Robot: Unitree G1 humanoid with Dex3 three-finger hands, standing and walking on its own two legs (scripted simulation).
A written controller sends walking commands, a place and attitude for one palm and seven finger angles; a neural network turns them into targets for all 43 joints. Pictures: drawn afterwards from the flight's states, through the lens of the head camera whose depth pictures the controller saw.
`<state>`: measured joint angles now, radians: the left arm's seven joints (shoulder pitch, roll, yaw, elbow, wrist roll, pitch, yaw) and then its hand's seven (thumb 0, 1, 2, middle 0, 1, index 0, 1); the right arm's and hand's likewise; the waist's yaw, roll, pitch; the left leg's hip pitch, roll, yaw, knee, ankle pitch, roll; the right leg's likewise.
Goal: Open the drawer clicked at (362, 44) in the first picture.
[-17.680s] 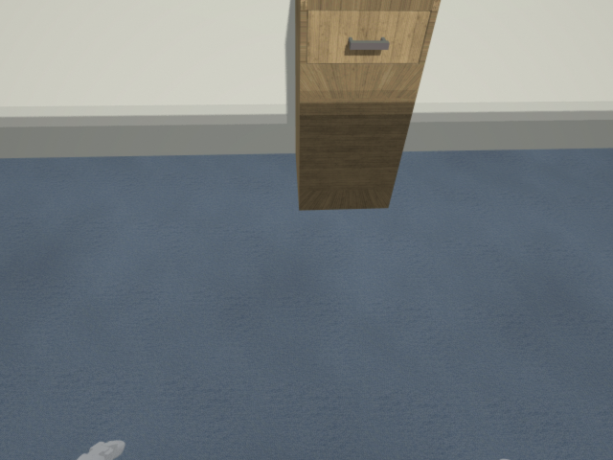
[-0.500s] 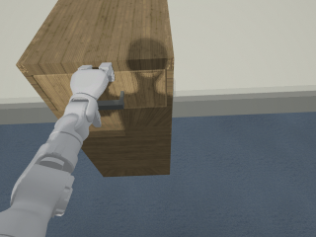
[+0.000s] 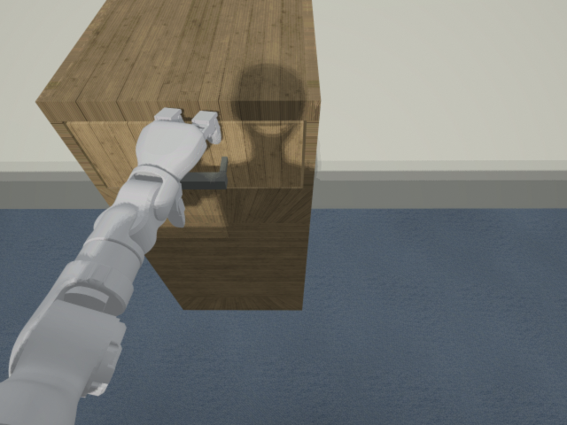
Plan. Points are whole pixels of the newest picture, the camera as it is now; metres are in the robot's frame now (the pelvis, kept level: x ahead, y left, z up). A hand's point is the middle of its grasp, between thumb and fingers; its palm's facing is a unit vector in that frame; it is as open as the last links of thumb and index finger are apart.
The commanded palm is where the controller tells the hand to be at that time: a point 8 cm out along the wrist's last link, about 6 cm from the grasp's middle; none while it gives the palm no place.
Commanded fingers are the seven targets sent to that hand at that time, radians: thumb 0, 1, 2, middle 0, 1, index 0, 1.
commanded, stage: move the hooked fingers above the handle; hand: left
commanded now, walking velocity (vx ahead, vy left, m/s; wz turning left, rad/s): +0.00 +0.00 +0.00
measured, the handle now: (192, 171) +0.52 +0.17 +0.02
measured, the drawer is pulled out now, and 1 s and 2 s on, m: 0.00 0.00 0.00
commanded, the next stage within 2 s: none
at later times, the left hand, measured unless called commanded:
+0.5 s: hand (165, 195) +0.43 +0.18 +0.07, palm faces -0.09 +0.02 -1.00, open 13.8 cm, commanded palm +0.45 +0.19 +0.14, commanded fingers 0.00 -0.50 0.30 -0.30 -1.20 -0.30 -1.20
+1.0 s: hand (159, 177) +0.46 +0.19 +0.08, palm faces -0.12 +0.02 -0.99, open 13.7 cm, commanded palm +0.44 +0.19 +0.13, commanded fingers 0.00 -0.50 0.30 -0.30 -1.20 -0.30 -1.20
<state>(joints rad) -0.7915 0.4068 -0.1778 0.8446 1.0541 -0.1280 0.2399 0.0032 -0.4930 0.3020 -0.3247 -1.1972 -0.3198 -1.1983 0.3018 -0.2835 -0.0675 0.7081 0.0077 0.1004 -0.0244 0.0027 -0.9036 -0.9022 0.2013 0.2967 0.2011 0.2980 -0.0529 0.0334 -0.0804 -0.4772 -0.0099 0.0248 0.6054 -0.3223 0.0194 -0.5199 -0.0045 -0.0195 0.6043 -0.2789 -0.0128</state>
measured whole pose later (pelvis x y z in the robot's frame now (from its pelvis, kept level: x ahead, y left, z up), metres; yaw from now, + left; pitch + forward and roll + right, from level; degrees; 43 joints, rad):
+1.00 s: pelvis -0.01 -0.01 +0.00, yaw -2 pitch +10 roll +1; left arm -0.80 0.47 -0.08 1.00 1.05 0.00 0.12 0.01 -0.49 0.30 -0.35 -1.22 -0.32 -1.23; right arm 0.29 -0.24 0.01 0.65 0.04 0.14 -0.07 0.00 -0.90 -0.90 0.21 0.30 0.20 0.30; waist -0.08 0.05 -0.07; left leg -0.42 0.01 0.07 0.54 -0.29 0.01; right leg -0.50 0.02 0.02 0.57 -0.24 -0.02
